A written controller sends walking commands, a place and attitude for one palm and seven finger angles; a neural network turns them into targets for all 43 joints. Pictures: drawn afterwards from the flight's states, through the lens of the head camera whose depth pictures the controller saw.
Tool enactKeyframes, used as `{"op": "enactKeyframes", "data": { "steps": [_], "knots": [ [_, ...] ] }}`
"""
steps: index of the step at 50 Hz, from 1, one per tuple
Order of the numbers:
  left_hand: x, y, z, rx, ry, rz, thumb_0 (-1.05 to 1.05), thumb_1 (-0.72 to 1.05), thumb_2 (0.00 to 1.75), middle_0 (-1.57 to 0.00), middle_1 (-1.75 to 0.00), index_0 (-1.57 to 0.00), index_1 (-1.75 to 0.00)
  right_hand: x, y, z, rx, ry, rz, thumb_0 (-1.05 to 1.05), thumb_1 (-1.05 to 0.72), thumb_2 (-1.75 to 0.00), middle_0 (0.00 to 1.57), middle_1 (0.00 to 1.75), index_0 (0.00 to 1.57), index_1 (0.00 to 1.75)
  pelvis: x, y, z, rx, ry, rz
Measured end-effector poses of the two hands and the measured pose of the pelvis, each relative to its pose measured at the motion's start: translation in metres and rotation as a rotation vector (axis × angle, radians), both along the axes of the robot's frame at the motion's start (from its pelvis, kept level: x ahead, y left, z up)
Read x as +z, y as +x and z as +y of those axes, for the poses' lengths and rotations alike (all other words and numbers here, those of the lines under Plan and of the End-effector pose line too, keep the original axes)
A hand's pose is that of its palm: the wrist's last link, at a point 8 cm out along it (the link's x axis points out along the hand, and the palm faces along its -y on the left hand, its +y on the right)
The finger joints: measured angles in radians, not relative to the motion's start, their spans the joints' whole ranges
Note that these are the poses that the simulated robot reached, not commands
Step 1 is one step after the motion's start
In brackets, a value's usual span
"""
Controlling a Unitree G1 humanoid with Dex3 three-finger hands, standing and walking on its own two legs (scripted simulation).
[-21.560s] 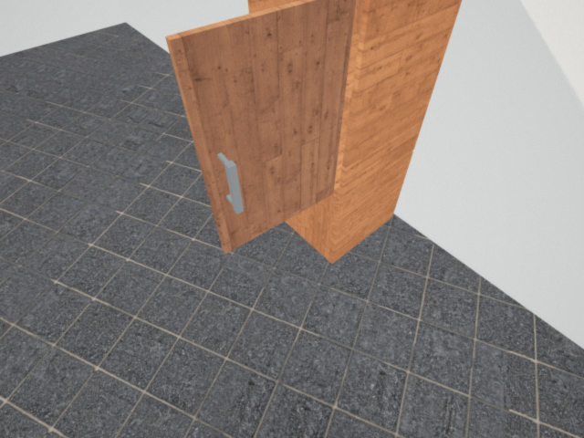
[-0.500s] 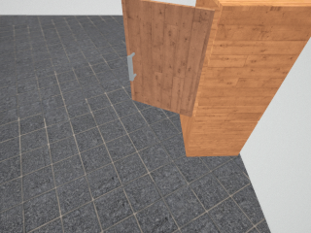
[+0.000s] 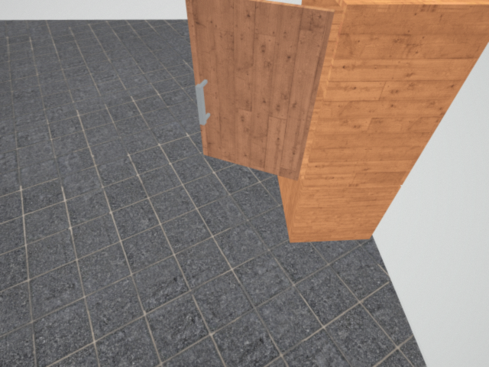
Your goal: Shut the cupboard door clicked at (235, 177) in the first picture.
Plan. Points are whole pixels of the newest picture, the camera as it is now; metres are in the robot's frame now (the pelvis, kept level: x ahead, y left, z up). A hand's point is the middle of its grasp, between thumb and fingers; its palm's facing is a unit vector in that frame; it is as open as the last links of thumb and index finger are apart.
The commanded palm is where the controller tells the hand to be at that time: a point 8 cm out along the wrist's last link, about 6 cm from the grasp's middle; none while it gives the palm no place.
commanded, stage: look to check the result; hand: left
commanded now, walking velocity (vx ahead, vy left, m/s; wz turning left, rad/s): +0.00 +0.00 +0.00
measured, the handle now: (203, 102) +0.93 +0.19 -0.08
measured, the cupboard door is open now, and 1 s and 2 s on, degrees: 65 65 65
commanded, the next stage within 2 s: walk to a spot facing it in 0.56 s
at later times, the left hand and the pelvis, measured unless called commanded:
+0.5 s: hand out of the picture +0.05 +0.21 -0.16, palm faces -0.01 -0.96 -0.27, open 7.4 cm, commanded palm none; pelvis +0.01 -0.01 +0.00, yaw +0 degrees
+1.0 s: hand out of the picture +0.06 +0.20 -0.18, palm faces +0.12 -0.96 -0.24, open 7.4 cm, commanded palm none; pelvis +0.02 -0.01 -0.01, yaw +7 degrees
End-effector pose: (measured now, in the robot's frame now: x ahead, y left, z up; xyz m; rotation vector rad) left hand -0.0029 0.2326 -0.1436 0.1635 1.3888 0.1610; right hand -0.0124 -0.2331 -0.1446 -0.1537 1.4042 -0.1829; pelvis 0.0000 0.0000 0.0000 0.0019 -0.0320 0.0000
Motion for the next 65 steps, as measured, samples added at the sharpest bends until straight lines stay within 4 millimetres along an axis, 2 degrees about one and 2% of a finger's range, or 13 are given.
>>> {"op": "enactKeyframes", "data": {
  "steps": [17,34,41,45,49,56,61,65],
  "knots": [
    [0.009,0.032,0.016,-0.03,0.052,-0.053,0.0,0.91,0.89,-0.2,-0.3,-0.2,-0.3,0.008,0.048,-0.028,0.034,-0.045,-0.086,0.0,-0.9,-0.89,0.2,0.3,0.21,0.3,0.002,0.008,-0.007,-0.005,0.0,-0.006],
    [0.018,0.07,0.025,-0.061,0.087,-0.095,0.0,0.9,0.89,-0.21,-0.3,-0.2,-0.3,0.015,0.07,-0.055,0.051,-0.085,-0.088,0.0,-0.9,-0.89,0.2,0.3,0.21,0.3,0.004,0.021,-0.014,-0.004,0.0,0.004],
    [0.017,0.082,0.023,-0.041,0.099,-0.115,0.0,0.91,0.89,-0.21,-0.3,-0.2,-0.3,0.012,0.08,-0.054,0.069,-0.079,-0.081,0.0,-0.9,-0.89,0.2,0.3,0.2,0.3,0.002,0.025,-0.017,0.023,0.003,0.013],
    [0.01,0.077,0.015,0.001,0.081,-0.127,0.0,0.91,0.89,-0.2,-0.3,-0.2,-0.3,0.004,0.083,-0.041,0.092,-0.047,-0.058,0.0,-0.9,-0.89,0.2,0.3,0.2,0.3,-0.003,0.024,-0.017,0.062,-0.004,0.014],
    [-0.003,0.061,0.012,0.064,0.052,-0.132,0.0,0.9,0.89,-0.21,-0.3,-0.2,-0.3,-0.001,0.087,-0.023,0.124,-0.031,-0.033,0.0,-0.9,-0.89,0.2,0.3,0.2,0.3,-0.009,0.022,-0.011,0.116,-0.017,0.002],
    [-0.031,0.023,0.025,0.18,0.0,-0.089,0.0,0.9,0.89,-0.21,-0.3,-0.2,-0.3,-0.006,0.103,0.012,0.214,-0.033,-0.059,0.0,-0.9,-0.89,0.2,0.3,0.21,0.3,-0.024,0.016,0.01,0.202,-0.012,-0.001],
    [-0.016,0.008,0.036,0.227,0.017,-0.073,0.01,0.91,0.89,-0.21,-0.3,-0.2,-0.3,0.002,0.104,0.023,0.269,-0.031,-0.051,0.0,-0.9,-0.89,0.2,0.3,0.21,0.3,-0.013,0.009,0.015,0.253,-0.023,0.028],
    [0.0,0.006,0.043,0.264,0.051,-0.119,0.01,0.91,0.89,-0.2,-0.3,-0.2,-0.3,0.006,0.11,0.021,0.317,-0.031,-0.036,0.0,-0.9,-0.89,0.2,0.3,0.21,0.3,-0.005,0.005,0.012,0.302,-0.038,0.05]
  ]
}}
